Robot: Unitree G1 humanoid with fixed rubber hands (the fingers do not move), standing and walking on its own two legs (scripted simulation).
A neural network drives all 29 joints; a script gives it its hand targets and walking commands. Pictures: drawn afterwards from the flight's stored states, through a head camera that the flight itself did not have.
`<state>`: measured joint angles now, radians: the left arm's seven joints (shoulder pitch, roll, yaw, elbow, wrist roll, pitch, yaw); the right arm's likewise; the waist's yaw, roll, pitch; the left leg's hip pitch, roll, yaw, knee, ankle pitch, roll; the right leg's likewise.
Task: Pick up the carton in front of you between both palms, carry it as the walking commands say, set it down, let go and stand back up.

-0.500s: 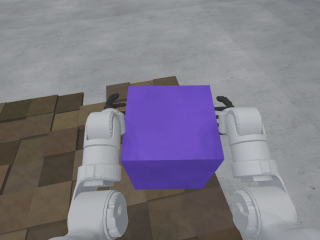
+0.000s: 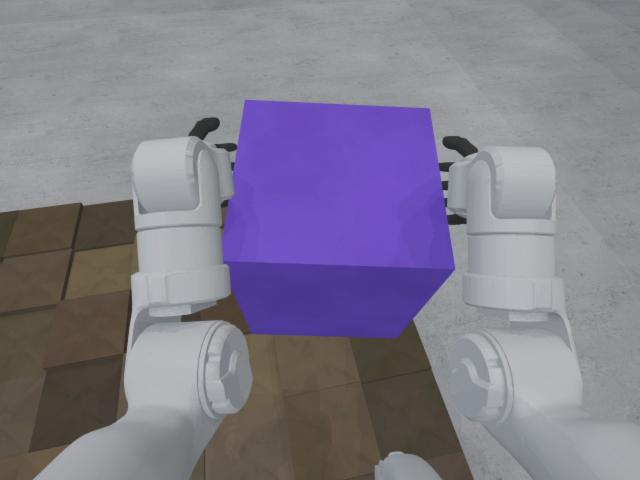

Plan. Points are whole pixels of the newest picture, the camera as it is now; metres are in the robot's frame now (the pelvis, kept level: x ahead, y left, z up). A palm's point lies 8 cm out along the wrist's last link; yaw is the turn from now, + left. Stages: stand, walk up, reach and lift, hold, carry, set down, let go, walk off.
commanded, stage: carry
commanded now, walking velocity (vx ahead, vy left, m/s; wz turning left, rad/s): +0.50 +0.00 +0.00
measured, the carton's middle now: (330, 234) +0.41 +0.00 +0.07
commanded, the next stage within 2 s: none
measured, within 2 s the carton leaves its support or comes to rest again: neither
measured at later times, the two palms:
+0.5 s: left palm (227, 91) +0.62 +0.14 +0.15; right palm (417, 95) +0.63 -0.15 +0.13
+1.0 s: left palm out of the picture +0.94 +0.14 +0.16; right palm (385, 3) +0.91 -0.14 +0.16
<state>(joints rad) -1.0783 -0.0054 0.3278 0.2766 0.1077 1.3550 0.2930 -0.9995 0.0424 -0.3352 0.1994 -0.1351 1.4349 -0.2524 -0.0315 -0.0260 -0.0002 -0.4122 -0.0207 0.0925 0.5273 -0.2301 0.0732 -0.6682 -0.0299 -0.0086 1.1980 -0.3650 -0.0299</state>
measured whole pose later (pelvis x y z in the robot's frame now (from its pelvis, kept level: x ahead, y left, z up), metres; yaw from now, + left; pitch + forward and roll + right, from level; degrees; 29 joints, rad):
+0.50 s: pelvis +0.30 -0.03 +0.03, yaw +1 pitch +6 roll +0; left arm -0.46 -0.22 0.18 -0.35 0.15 1.23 0.25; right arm -0.43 0.21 -0.19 -0.36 -0.19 1.30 -0.20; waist 0.06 0.02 0.01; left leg -0.57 0.04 0.01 0.92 -0.37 -0.01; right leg -0.35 -0.01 -0.16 0.41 -0.17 -0.07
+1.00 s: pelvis +0.58 +0.01 +0.04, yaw -1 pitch +5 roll -1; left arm -0.70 -0.07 0.25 0.23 0.16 1.23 0.22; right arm -0.66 0.11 -0.22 0.19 -0.10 1.32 -0.29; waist -0.04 -0.01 -0.13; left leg -0.16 0.01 0.14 0.33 -0.26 0.04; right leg -0.58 -0.07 -0.09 0.67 -0.16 0.00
